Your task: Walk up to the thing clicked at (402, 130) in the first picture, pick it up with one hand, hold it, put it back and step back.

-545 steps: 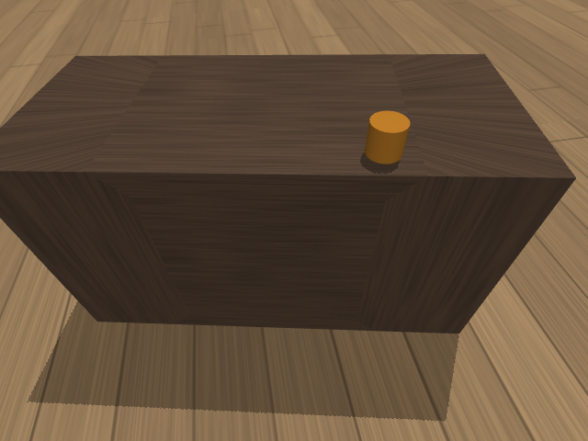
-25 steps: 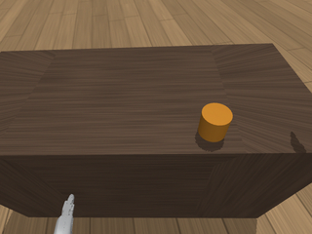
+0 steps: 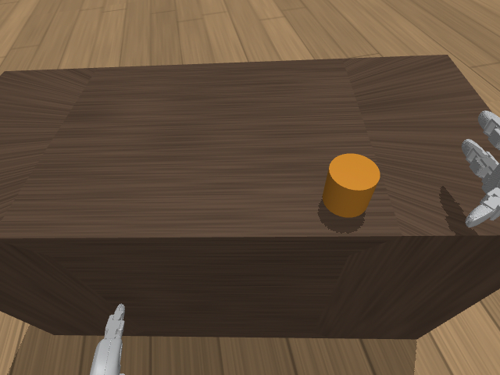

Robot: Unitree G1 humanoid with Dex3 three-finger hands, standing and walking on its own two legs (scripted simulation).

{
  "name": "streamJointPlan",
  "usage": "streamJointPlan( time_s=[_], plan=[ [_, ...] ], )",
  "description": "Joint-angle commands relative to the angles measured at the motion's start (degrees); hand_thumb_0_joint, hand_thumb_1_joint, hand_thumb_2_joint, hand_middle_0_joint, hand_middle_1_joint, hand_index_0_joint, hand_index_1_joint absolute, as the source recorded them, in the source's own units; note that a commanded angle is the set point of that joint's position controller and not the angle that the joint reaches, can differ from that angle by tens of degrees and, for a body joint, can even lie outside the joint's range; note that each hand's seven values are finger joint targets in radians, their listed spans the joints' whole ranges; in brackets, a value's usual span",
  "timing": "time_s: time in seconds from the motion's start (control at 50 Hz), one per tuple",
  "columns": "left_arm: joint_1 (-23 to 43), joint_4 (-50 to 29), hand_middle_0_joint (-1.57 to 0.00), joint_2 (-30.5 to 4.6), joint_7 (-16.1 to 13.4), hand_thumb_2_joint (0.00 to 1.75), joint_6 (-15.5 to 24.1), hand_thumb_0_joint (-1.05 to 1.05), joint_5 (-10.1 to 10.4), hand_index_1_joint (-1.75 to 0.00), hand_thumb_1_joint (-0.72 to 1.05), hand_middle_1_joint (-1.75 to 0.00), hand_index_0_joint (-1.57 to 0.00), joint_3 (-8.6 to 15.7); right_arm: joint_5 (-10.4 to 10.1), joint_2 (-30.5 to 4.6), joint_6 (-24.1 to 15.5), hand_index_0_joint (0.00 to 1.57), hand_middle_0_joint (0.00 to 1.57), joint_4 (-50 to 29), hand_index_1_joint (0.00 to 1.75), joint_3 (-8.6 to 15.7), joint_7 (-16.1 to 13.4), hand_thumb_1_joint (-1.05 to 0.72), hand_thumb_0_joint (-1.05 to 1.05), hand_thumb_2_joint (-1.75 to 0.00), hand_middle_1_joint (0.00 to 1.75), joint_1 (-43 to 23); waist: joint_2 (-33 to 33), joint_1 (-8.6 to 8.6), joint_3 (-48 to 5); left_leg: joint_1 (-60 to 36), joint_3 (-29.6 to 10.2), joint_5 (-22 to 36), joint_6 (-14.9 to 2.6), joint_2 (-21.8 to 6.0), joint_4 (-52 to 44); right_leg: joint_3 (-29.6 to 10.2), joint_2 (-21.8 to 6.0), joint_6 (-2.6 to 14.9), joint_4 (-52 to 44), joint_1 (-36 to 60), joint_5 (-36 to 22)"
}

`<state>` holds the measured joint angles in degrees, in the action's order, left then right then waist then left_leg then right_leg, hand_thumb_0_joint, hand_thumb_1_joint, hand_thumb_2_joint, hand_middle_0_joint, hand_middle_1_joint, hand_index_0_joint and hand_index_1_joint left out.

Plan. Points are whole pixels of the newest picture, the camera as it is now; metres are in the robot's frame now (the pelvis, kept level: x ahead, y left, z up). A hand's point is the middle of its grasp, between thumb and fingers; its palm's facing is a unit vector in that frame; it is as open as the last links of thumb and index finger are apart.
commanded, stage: close in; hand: right
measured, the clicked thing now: (349, 185) +0.45 -0.13 +0.04
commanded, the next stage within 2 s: rest palm in 0.64 s
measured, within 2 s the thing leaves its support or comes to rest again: leaves its support in 1.98 s
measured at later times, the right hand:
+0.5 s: hand (377, 178) +0.44 -0.17 +0.06, palm faces +0.03 +1.00 +0.02, open 17.8 cm
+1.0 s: hand (357, 173) +0.45 -0.14 +0.06, palm faces +0.05 +1.00 +0.01, open 17.2 cm
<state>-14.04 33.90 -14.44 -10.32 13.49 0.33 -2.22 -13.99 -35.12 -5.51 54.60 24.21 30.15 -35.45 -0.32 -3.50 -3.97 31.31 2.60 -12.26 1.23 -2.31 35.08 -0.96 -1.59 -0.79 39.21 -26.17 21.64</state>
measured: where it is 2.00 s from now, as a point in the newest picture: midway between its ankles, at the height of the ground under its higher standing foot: outside the picture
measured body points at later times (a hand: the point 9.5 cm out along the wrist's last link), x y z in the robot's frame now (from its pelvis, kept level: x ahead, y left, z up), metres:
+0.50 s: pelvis -0.01 +0.00 -0.02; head +0.06 -0.01 +0.42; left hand +0.14 +0.27 -0.07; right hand +0.43 -0.23 +0.06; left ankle +0.05 +0.14 -0.72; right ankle -0.02 -0.13 -0.72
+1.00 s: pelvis -0.01 +0.00 -0.03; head +0.06 +0.00 +0.42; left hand +0.14 +0.27 -0.07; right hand +0.44 -0.19 +0.06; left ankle +0.05 +0.14 -0.72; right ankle -0.02 -0.13 -0.72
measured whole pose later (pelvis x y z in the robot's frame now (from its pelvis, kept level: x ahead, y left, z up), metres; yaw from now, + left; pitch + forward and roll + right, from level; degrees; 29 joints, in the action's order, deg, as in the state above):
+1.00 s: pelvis -0.01 +0.00 -0.03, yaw +1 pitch +12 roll +0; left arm -18.6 18.3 -12.5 -1.8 6.4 -0.7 4.3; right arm -5.0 -15.0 -16.3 50.3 16.6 3.3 -38.8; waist -0.3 -5.9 -4.8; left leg 42.7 0.8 -16.7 1.3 -2.2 47.1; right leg 0.3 -1.6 -0.8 50.3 -36.2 26.4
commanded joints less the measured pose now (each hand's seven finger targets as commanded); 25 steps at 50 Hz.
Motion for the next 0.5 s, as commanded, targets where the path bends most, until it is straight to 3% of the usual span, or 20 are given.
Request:
streamJointPlan(
  time_s=[0.0,0.02,0.06,0.08,0.1,0.14,0.16,0.18,0.22,0.24,0.26,0.3,0.32,0.36,0.38,0.4,0.42,0.44,0.46,0.48],
  plan=[
    [-0.49,-10.38,-0.05,-10.28,-0.01,0.04,3.2,0.0,-0.8,-0.05,-0.53,-0.06,-0.06,5.91,-0.7,-14.98,-8.08,0.05,0.04,-15.69,0.04,2.9,-4.07,0.61,0.0,-0.03,0.04,-24.26,5.78,-1.94,-21.06,-9.17,-0.33,8.78,-1.54,1.99,-0.01,-0.33,0.86,0.33,-3.66,5.24,-16.64],
    [-0.99,-10.2,-0.05,-8.6,0.51,0.04,2.83,0.0,-0.82,-0.05,-0.53,-0.06,-0.06,4.73,-0.22,-13.49,-9.04,0.05,0.04,-14.02,0.04,2.19,-5.1,0.61,0.0,-0.03,0.04,-23.67,6.6,-1.51,-19.75,-8.73,-0.25,9.32,-1.5,2.09,0.57,-0.14,0.86,0.03,-2.98,4.73,-18.09],
    [-0.3,-11.11,-0.05,-8.57,1.51,0.03,2.65,0.0,-0.87,-0.05,-0.53,-0.06,-0.06,5.79,-0.23,-8.61,-10.7,0.05,0.04,-9.65,0.04,1.41,-6.73,0.61,0.0,-0.04,0.04,-19.06,4.71,-1.9,-19.17,-7.75,-0.44,10.04,-1.46,2.15,1.96,-0.18,1.03,0.04,-1.28,1.58,-18.92],
    [-1.13,-11.4,-0.05,-8.9,2.0,0.04,2.37,0.0,-0.94,-0.05,-0.54,-0.05,-0.06,6.27,0.25,-9.62,-12.03,0.06,0.06,-11.94,0.04,2.38,-7.95,0.61,0.0,-0.01,0.04,-19.93,5.44,-1.36,-20.69,-8.65,-0.81,11.71,-1.62,2.02,3.11,0.0,1.1,-0.12,-0.44,1.03,-20.66],
    [2.25,-14.51,-0.05,-7.19,2.4,0.04,2.41,0.0,-1.01,-0.04,-0.54,-0.05,-0.06,4.86,0.96,-8.72,-13.3,0.06,0.05,-12.79,0.04,1.55,-9.07,0.61,0.0,-0.02,0.04,-22.22,5.66,-1.42,-21.05,-7.91,-0.84,10.59,-1.56,2.07,3.49,0.11,1.0,-0.01,0.31,0.54,-19.77],
    [0.6,-17.75,-0.05,-10.43,2.44,0.04,1.79,0.0,-1.4,-0.05,-0.54,-0.05,-0.06,8.55,1.82,-12.43,-15.59,0.05,0.05,-20.59,0.04,4.46,-11.79,0.61,0.0,-0.02,0.04,-27.2,9.29,-0.76,-31.13,-12.49,-1.66,14.88,-1.69,1.77,5.3,0.48,1.42,-0.36,2.14,2.46,-23.32],
    [-1.49,-17.12,-0.05,-8.0,2.97,0.04,1.11,0.0,-1.33,-0.05,-0.54,-0.05,-0.06,6.75,2.22,-8.16,-15.35,0.05,0.05,-17.19,0.04,2.21,-12.6,0.61,0.0,-0.02,0.04,-23.21,8.29,-0.47,-28.64,-13.0,-1.57,15.73,-1.71,1.85,5.9,0.73,1.55,-0.41,2.45,1.32,-23.77],
    [-2.12,-16.91,-0.05,-6.96,3.4,0.03,0.6,0.0,-1.27,-0.04,-0.53,-0.05,-0.06,6.71,2.5,-4.63,-15.32,0.05,0.04,-14.3,0.04,0.76,-13.44,0.61,0.0,-0.02,0.04,-21.74,6.84,-1.19,-25.01,-11.1,-1.55,14.14,-1.67,1.95,6.01,0.85,1.58,-0.2,2.59,-1.48,-21.18],
    [-1.63,-19.19,-0.05,-7.41,4.06,0.04,-0.07,0.0,-1.47,-0.05,-0.55,-0.05,-0.06,6.73,3.11,-1.91,-15.89,0.04,0.04,-13.88,0.04,0.03,-15.19,0.61,0.0,-0.02,0.04,-19.86,5.74,-1.12,-27.1,-12.07,-1.51,15.07,-1.75,1.94,6.64,0.62,1.42,-0.31,2.85,-2.72,-21.79],
    [0.63,-20.9,-0.05,-7.45,4.09,0.04,-0.23,0.0,-1.59,-0.05,-0.55,-0.05,-0.06,6.89,3.98,-6.45,-17.23,0.04,0.04,-22.77,0.04,1.5,-16.37,0.61,0.0,-0.02,0.04,-27.52,9.8,-0.05,-31.64,-11.93,-1.66,14.75,-1.95,1.99,7.23,0.53,1.19,-0.66,3.29,-0.68,-23.37],
    [1.2,-22.34,-0.05,-6.71,4.15,0.04,-0.5,0.0,-1.41,-0.05,-0.55,-0.05,-0.06,6.74,4.81,-6.82,-17.55,0.04,0.04,-24.46,0.04,0.56,-17.36,0.61,0.0,-0.03,0.04,-30.0,11.46,-0.28,-32.66,-11.32,-1.7,13.93,-1.96,2.02,7.27,0.63,1.11,-0.76,3.63,1.29,-23.69],
    [-4.75,-17.89,-0.05,-7.41,4.67,0.04,-1.64,0.0,-1.42,-0.05,-0.54,-0.06,-0.06,8.46,4.92,0.4,-15.84,0.04,0.03,-13.28,0.04,-1.78,-18.32,0.61,0.0,-0.03,0.04,-19.39,7.25,-1.46,-23.93,-8.12,-0.92,11.59,-2.1,2.36,7.22,0.24,0.94,-0.76,3.23,-1.77,-21.83],
    [-5.94,-18.15,-0.05,-6.15,5.32,0.04,-2.06,0.0,-1.33,-0.05,-0.55,-0.05,-0.06,7.27,4.59,3.05,-15.25,0.04,0.03,-11.99,0.04,-2.48,-18.52,0.61,0.0,-0.03,0.04,-17.47,5.69,-1.6,-21.9,-8.09,-0.7,10.48,-1.86,2.45,6.53,0.25,0.96,-0.44,2.59,-3.52,-19.68],
    [1.44,-25.61,-0.05,-7.4,5.09,0.04,-1.7,0.0,-1.08,-0.04,-0.55,-0.05,-0.06,8.34,5.35,-0.22,-16.22,0.04,0.03,-21.33,0.05,-2.15,-19.84,0.61,0.0,-0.04,0.04,-26.83,4.71,-1.65,-27.58,-9.45,-0.89,9.45,-1.56,2.39,6.71,0.49,0.65,0.05,2.46,-2.28,-16.57],
    [-3.45,-20.6,-0.05,-8.8,5.12,0.04,-2.28,0.0,-1.32,-0.04,-0.54,-0.05,-0.06,10.24,5.62,1.53,-15.63,0.04,0.03,-15.54,0.04,-2.95,-20.23,0.61,0.0,-0.03,0.04,-23.98,4.39,-2.62,-23.82,-7.56,-0.83,8.21,-1.68,2.37,6.72,0.58,0.73,0.02,2.57,-3.37,-15.08],
    [-4.9,-20.69,-0.05,-10.18,5.4,0.04,-2.61,0.0,-1.12,-0.04,-0.54,-0.05,-0.06,11.79,5.69,1.55,-15.12,0.04,0.03,-15.19,0.04,-2.56,-20.49,0.61,0.0,-0.03,0.04,-21.67,3.53,-2.44,-21.69,-6.53,-0.55,6.69,-1.62,2.4,6.39,0.33,0.74,0.23,1.91,-4.15,-13.34],
    [-4.2,-23.1,-0.05,-8.57,5.99,0.03,-2.37,0.0,-0.95,-0.04,-0.54,-0.05,-0.06,10.52,5.62,5.07,-14.63,0.04,0.03,-14.56,0.04,-4.18,-20.44,0.61,0.0,-0.04,0.04,-19.82,2.67,-2.62,-22.02,-6.37,-0.53,7.25,-1.55,2.43,6.39,0.32,0.71,0.18,2.19,-3.44,-14.07],
    [-4.17,-23.92,-0.05,-6.28,6.34,0.04,-2.29,0.0,-0.82,-0.04,-0.54,-0.05,-0.06,8.52,5.51,6.39,-14.7,0.04,0.03,-16.3,0.04,-5.11,-20.69,0.61,0.0,-0.03,0.04,-22.64,2.15,-2.57,-21.59,-5.65,-0.23,6.26,-1.4,2.64,6.35,0.22,0.54,0.33,1.96,-3.51,-13.46],
    [-4.21,-23.2,-0.05,-5.67,6.48,0.04,-2.4,0.0,-0.79,-0.04,-0.54,-0.05,-0.06,8.44,5.65,6.71,-14.83,0.04,0.03,-16.38,0.04,-5.2,-20.94,0.61,0.0,-0.04,0.04,-22.62,2.13,-2.62,-22.35,-6.05,-0.38,6.44,-1.39,2.48,6.64,0.38,0.65,0.39,2.25,-3.94,-13.23],
    [-4.74,-23.71,-0.05,-7.94,6.41,0.04,-2.62,0.0,-0.71,-0.04,-0.54,-0.05,-0.06,10.64,5.79,3.99,-14.89,0.04,0.03,-16.74,0.05,-3.59,-21.32,0.61,0.0,-0.04,0.05,-22.61,1.35,-2.54,-23.61,-7.33,-0.6,7.19,-1.32,2.25,6.8,0.56,0.91,0.59,2.42,-4.35,-12.9]
  ],
)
